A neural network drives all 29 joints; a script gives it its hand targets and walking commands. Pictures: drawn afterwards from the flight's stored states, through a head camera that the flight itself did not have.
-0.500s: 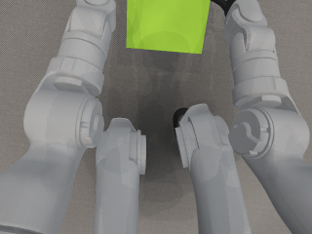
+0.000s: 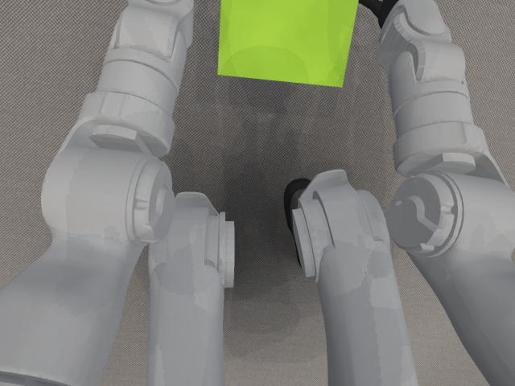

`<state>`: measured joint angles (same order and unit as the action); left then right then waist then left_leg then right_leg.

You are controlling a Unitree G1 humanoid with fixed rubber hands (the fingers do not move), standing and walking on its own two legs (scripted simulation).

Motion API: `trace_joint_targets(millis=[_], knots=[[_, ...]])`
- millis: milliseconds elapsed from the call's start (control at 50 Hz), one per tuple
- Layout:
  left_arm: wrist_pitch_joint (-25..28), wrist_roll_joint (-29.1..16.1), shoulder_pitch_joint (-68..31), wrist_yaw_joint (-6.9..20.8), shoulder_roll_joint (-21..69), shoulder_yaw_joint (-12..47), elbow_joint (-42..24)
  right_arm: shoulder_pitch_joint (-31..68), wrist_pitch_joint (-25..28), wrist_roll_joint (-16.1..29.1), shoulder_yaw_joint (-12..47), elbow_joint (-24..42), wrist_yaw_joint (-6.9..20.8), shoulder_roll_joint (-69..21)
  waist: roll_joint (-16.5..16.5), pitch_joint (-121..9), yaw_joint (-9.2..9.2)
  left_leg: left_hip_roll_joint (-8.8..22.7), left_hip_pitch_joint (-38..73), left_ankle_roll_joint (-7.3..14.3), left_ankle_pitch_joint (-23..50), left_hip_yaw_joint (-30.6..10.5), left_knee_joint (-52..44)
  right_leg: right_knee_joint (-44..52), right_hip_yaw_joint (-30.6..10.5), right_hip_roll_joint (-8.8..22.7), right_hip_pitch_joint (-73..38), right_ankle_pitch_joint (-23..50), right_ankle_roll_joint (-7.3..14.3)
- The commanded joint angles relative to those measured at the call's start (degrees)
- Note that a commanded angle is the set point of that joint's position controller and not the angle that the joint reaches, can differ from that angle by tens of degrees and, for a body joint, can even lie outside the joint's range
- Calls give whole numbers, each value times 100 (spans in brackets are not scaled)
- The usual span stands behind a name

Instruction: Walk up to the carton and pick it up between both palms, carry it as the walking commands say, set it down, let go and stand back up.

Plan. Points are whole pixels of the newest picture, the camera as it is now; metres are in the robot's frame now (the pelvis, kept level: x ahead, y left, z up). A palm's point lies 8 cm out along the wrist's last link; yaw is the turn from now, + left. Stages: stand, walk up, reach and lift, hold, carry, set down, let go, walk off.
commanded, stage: set down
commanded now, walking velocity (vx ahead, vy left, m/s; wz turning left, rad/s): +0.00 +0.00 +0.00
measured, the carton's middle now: out of the picture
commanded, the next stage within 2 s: none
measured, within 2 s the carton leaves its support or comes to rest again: rests again in 0.28 s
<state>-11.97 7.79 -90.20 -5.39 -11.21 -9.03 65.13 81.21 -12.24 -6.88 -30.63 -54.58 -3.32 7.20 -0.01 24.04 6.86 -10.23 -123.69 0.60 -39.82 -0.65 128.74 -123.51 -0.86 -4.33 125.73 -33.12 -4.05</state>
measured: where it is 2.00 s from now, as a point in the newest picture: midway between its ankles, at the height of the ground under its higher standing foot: (257, 257)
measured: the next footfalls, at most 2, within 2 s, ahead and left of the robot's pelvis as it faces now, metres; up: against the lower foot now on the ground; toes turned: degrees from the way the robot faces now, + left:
none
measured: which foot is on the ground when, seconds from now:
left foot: down 0.00-1.00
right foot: down 0.00-1.00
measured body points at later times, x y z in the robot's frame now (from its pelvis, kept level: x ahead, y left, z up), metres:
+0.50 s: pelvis +0.01 +0.00 +0.00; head +0.38 +0.01 +0.23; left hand +0.58 +0.05 -0.20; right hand +0.53 -0.20 -0.19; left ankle +0.08 +0.09 -0.34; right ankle +0.12 -0.13 -0.34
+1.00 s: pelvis +0.00 -0.01 -0.01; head +0.38 +0.01 +0.22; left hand +0.58 +0.06 -0.20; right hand +0.53 -0.21 -0.20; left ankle +0.08 +0.09 -0.34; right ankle +0.12 -0.13 -0.34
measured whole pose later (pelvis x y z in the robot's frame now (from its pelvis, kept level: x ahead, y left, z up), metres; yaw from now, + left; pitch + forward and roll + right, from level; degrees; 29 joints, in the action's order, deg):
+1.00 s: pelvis +0.00 -0.01 -0.01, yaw +0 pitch +34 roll -3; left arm -7.3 6.4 -90.8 -3.9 -14.8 -6.3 65.7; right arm 84.5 -5.4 -4.6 -31.0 -62.2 -4.0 8.4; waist -1.4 26.3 7.5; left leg -8.1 -124.0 0.6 -40.3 -0.7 130.2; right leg -125.3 0.7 -3.3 125.8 -34.1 -2.9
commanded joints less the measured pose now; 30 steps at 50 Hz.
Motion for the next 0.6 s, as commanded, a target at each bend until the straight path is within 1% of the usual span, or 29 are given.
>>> trace_joint_targets(millis=[0, 300, 580], knots=[[337, -281, -2340, 1153, 4438, 980, -532, 2968, 194, 396, 1623, 241, 1280, -4404, 891, -5243, 217, 44, 2092, 129, 2337, -196, -1260, 427, 318, -399, -2263, 2262, 302], [303, -42, -2015, 1216, 4183, 831, -409, 2620, 197, 325, 1440, 72, 1311, -4305, 890, -4919, 152, 92, 2061, 143, 2377, -241, -1192, 349, 302, -378, -2044, 2200, 264], [360, -13, -1937, 1177, 3828, 794, -430, 2407, 266, 323, 1305, 32, 1237, -4052, 926, -4969, 155, 147, 2160, 84, 2612, -274, -1081, 253, 312, -350, -2042, 2321, 228]])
